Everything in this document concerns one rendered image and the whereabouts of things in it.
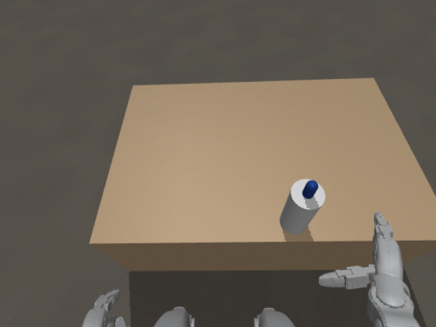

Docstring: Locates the right robot arm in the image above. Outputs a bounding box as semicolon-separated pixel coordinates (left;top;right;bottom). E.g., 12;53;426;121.
367;275;420;327

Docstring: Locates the bottle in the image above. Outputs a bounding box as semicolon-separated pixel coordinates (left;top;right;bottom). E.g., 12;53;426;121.
280;179;325;234

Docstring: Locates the right robot hand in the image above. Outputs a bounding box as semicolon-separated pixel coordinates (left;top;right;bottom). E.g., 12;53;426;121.
318;212;403;290

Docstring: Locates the left robot hand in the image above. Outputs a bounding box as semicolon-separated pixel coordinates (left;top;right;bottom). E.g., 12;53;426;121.
82;290;129;327

